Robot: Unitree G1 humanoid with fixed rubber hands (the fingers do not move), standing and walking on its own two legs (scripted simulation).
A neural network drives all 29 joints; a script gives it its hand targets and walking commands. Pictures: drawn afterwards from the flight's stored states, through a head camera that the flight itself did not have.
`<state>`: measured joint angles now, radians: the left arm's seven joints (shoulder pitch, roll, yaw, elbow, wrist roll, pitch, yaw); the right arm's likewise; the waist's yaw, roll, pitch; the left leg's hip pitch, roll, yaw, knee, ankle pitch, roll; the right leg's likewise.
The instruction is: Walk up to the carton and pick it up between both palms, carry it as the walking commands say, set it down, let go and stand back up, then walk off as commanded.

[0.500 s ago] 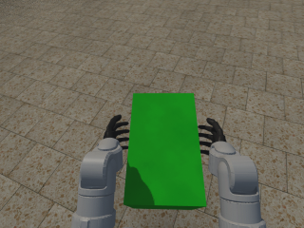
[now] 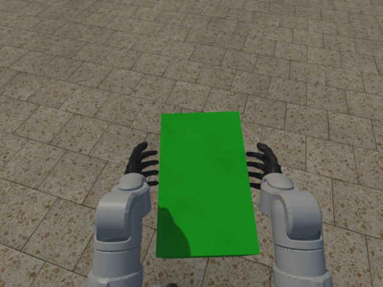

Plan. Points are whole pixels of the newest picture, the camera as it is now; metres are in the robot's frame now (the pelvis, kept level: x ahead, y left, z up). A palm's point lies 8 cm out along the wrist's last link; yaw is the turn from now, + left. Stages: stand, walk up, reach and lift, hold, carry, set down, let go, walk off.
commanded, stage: carry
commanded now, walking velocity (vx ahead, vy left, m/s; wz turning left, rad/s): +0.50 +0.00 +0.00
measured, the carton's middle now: (202, 187) +0.32 +0.00 -0.01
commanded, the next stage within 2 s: none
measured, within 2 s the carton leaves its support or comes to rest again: neither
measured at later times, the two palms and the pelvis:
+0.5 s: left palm (167, 85) +0.54 +0.09 +0.09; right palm (266, 88) +0.55 -0.17 +0.08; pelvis +0.26 -0.05 +0.00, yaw +3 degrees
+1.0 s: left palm (160, 64) +0.61 +0.11 +0.11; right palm (255, 65) +0.61 -0.14 +0.11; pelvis +0.32 -0.03 +0.00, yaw +2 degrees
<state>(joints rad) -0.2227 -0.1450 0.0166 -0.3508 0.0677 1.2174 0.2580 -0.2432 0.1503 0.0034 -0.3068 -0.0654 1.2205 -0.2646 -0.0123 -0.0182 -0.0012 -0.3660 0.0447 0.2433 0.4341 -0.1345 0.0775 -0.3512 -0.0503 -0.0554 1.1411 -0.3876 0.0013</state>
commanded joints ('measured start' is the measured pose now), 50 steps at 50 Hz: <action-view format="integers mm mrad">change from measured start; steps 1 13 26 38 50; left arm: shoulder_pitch -296 -240 -267 -298 -357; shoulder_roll -1129 -1006 -1091 -1038 -1074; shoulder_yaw -534 -499 -466 -437 -436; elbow -98 -39 -48 53 56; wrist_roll -332 -286 -295 -275 -283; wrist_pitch -52 -13 -44 -1 -8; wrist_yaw -237 -211 -228 -219 -216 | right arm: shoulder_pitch -292 -245 -320 -324 -371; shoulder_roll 1116 947 1076 1012 1043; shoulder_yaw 487 443 506 441 424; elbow -162 -158 -164 -49 -38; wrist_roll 330 274 330 287 287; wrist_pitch -69 -29 -43 -3 -16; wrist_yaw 236 216 219 216 216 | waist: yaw -6 13 4 5 5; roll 110 156 -75 15 32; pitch -391 -258 -475 -392 -390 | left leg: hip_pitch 450 387 158 207 223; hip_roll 289 165 43 113 127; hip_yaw -311 -20 -140 -173 -189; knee -206 -47 -16 49 47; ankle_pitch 184 498 -83 331 341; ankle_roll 85 -49 -109 -89 -68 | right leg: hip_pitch -189 25 375 288 257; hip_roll -67 39 -202 -126 -117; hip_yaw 33 -154 34 3 -9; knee -109 -687 -742 -626 -623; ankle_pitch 64 467 758 861 675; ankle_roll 0 -3 -97 -58 -50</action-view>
